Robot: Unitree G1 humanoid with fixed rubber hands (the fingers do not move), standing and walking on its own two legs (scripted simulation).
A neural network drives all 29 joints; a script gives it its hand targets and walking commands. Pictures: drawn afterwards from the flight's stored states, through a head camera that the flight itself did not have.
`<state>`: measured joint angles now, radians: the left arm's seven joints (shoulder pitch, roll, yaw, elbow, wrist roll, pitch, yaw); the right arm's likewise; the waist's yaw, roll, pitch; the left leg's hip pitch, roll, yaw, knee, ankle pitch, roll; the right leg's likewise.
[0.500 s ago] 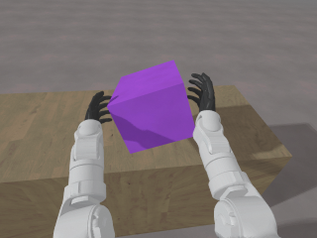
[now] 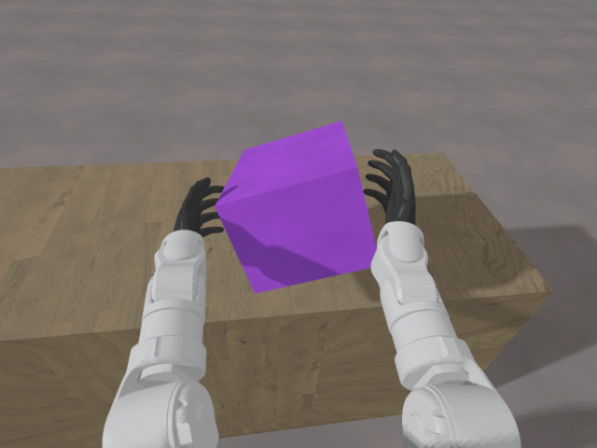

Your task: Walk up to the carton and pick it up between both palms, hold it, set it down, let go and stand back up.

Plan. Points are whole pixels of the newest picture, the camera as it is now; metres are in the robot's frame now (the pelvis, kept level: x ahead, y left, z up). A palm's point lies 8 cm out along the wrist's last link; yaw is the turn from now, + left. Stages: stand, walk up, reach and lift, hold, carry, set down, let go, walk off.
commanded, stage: set down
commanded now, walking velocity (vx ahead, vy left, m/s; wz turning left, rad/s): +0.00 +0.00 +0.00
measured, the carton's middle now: (302, 199) +0.51 -0.05 +0.08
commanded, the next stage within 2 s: none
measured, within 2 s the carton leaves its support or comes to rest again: neither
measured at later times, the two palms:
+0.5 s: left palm (193, 235) +0.42 +0.13 +0.10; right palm (389, 220) +0.38 -0.15 +0.14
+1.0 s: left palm (195, 231) +0.43 +0.13 +0.09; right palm (385, 225) +0.39 -0.15 +0.13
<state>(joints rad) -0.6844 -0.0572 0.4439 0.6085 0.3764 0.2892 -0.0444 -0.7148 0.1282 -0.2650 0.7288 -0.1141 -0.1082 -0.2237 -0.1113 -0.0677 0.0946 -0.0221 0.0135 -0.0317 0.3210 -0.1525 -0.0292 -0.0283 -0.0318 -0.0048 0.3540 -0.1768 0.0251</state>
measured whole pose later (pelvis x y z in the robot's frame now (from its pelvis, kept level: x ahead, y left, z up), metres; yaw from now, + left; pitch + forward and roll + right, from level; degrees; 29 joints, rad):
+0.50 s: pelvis +0.01 +0.00 +0.00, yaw +0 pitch -7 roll +0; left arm -0.70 -0.02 0.46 0.75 0.38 0.17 -0.06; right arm -0.69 0.20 -0.37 0.74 -0.22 -0.17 -0.22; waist -0.11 -0.07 0.11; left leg -0.02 0.01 -0.03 0.32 -0.17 -0.03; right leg -0.03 -0.03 0.00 0.35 -0.19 0.03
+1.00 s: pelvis +0.02 +0.00 +0.00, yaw +0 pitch -6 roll +0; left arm -0.74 0.02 0.48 0.85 0.38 0.09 -0.10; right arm -0.69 0.25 -0.47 0.74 -0.29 -0.19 -0.22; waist -0.11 -0.07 0.12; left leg -0.03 0.01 -0.03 0.32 -0.18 -0.03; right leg -0.04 -0.03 0.00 0.35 -0.21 0.03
